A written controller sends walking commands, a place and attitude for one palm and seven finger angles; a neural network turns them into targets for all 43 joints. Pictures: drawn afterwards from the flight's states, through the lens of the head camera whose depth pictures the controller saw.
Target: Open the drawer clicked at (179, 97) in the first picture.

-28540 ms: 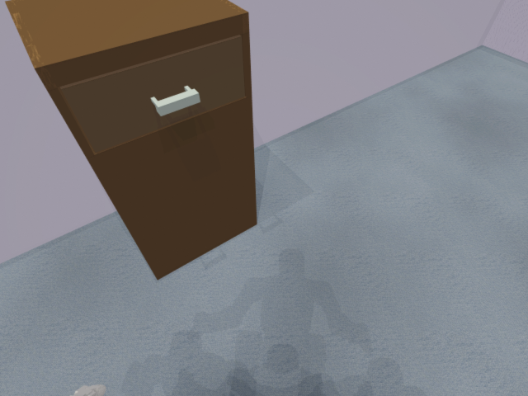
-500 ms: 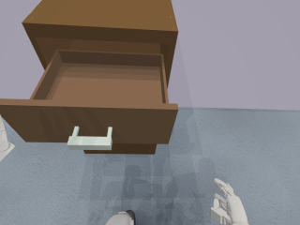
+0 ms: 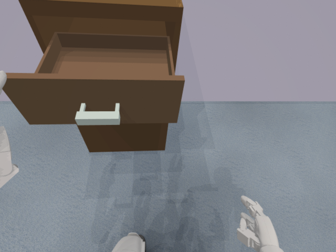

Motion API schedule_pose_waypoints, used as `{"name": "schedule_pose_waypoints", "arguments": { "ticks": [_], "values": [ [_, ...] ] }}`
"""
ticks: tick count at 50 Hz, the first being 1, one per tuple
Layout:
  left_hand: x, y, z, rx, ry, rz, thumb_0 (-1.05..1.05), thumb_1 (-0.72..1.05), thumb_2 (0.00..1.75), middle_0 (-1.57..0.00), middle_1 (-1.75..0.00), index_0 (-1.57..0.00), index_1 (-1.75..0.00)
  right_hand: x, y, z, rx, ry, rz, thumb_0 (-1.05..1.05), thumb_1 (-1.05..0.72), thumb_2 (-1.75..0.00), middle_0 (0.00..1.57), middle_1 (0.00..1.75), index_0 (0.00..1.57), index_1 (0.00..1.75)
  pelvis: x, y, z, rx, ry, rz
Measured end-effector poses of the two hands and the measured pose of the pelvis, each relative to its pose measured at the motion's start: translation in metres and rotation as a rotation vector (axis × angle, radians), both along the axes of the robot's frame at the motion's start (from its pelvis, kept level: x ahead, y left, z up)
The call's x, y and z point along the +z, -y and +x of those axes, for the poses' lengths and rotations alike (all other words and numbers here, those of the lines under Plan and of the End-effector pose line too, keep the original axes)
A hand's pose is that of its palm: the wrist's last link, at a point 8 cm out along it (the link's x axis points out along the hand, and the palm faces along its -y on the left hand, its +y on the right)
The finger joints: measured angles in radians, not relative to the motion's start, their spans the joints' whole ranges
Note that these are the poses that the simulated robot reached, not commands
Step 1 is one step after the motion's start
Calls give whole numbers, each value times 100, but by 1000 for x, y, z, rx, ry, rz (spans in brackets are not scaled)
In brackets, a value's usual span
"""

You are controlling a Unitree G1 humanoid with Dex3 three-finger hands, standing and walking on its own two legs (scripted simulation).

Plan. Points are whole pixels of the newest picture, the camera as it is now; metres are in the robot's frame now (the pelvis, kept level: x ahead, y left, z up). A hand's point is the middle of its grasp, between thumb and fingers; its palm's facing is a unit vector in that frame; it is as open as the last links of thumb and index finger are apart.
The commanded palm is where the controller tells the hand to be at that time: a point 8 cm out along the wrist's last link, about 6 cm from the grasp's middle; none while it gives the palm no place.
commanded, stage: stop stepping back and stand still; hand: left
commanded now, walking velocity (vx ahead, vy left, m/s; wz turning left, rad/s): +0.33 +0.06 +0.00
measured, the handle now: (99, 112) +0.45 +0.20 +0.03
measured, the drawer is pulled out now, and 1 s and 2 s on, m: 0.30 0.30 0.30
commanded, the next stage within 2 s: let the arm hang, fingers relaxed in 0.62 s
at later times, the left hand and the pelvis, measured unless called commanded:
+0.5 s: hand out of the picture +0.11 +0.25 +0.22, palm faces +0.43 -0.74 -0.52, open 7.4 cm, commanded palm +0.05 +0.29 +0.22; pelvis -0.07 +0.01 +0.01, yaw +3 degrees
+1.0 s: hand out of the picture +0.00 +0.18 -0.15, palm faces +0.07 -0.98 -0.16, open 7.3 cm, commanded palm none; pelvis -0.08 +0.01 +0.00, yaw +5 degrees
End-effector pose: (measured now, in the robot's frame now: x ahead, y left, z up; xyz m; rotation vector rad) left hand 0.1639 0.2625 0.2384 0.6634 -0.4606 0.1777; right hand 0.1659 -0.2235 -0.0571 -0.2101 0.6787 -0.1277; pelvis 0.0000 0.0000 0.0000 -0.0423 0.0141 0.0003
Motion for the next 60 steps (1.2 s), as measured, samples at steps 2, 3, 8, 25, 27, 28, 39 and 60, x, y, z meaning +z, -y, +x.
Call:
{"name": "schedule_pose_waypoints", "arguments": {
  "ticks": [2, 3, 8, 25, 27, 28, 39, 60],
  "values": [
    [4, 2, -17, 20, 5, 33, 1, 89, 90, -21, -30, -22, -30, -10, 4, -15, -2, -28, 9, 1, -90, -90, 21, 30, 20, 30, -2, 2, -13, 27, 25, -23],
    [5, 0, -26, 34, 5, 35, 1, 89, 90, -21, -30, -22, -30, -14, 6, -24, -10, -51, 16, 1, -90, -90, 21, 30, 20, 30, -2, 3, -17, 34, 35, -25],
    [-12, -26, -52, 168, -32, -88, 0, 89, 90, -21, -30, -22, -30, -16, 15, -67, -68, -148, 15, 1, -90, -90, 21, 30, 20, 30, 9, 0, -28, 8, 25, 21],
    [3, -23, -99, 148, 20, -35, 1, 89, 90, -21, -30, -22, -30, -7, -16, -86, 16, -35, 46, 1, -90, -90, 21, 30, 20, 30, 10, -5, -72, 46, 28, 29],
    [-2, -26, -103, 175, 0, -53, 1, 89, 90, -21, -30, -22, -30, -15, -17, -84, 27, -56, 58, 1, -90, -90, 21, 30, 20, 30, 8, -5, -75, 54, 35, 13],
    [-6, -28, -104, 189, -11, -77, 1, 89, 90, -21, -30, -22, -30, -16, -17, -85, 28, -71, 60, 1, -90, -90, 21, 30, 20, 30, 9, -5, -76, 57, 37, 13],
    [-83, -51, -81, 226, -227, -270, 0, 90, 90, -20, -30, -21, -30, -15, -10, -84, 68, -131, -47, 1, -90, -90, 21, 30, 20, 30, 8, -26, -76, 109, 6, 11],
    [-363, 14, -282, 659, -1727, -698, -2, 97, 90, -20, -30, -21, -30, -65, -7, -231, -43, -753, 9, 1, -92, -90, 20, 30, 20, 29, 16, -9, -73, 121, 29, 25]
  ]
}}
